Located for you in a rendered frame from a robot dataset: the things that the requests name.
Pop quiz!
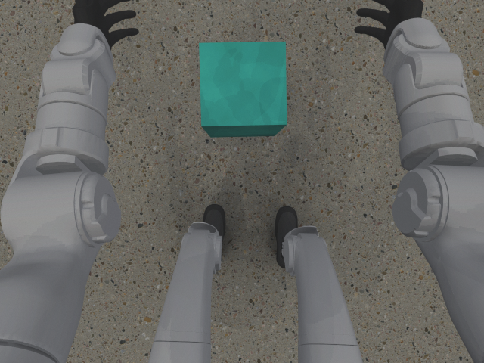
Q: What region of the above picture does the right robot forearm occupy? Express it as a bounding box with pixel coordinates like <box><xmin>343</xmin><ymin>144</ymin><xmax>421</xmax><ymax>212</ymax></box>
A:
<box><xmin>383</xmin><ymin>18</ymin><xmax>484</xmax><ymax>171</ymax></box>

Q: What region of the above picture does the carton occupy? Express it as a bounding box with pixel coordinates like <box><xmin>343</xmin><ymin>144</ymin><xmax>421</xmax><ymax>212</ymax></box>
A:
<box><xmin>199</xmin><ymin>42</ymin><xmax>287</xmax><ymax>138</ymax></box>

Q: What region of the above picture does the robot left foot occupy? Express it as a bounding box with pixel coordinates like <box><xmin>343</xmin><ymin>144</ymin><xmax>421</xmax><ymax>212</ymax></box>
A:
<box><xmin>203</xmin><ymin>204</ymin><xmax>225</xmax><ymax>261</ymax></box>

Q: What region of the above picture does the left robot forearm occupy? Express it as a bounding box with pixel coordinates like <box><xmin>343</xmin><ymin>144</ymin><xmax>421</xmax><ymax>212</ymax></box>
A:
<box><xmin>1</xmin><ymin>23</ymin><xmax>116</xmax><ymax>244</ymax></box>

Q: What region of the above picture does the robot left upper arm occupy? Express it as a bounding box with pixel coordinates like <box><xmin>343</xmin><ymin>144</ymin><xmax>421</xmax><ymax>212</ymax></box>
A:
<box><xmin>0</xmin><ymin>171</ymin><xmax>121</xmax><ymax>363</ymax></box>

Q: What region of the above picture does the right robot hand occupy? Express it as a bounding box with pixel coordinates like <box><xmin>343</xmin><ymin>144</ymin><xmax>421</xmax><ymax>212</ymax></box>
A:
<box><xmin>355</xmin><ymin>0</ymin><xmax>424</xmax><ymax>50</ymax></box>

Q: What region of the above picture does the robot right upper arm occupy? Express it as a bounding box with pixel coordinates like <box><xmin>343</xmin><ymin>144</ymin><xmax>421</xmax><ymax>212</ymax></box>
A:
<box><xmin>392</xmin><ymin>164</ymin><xmax>484</xmax><ymax>363</ymax></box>

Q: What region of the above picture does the left robot shin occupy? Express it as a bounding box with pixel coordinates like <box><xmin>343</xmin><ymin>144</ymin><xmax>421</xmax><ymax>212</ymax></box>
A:
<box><xmin>181</xmin><ymin>222</ymin><xmax>219</xmax><ymax>246</ymax></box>

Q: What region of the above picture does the left robot hand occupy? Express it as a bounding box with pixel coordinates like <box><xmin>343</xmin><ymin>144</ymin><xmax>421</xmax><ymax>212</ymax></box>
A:
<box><xmin>73</xmin><ymin>0</ymin><xmax>139</xmax><ymax>50</ymax></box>

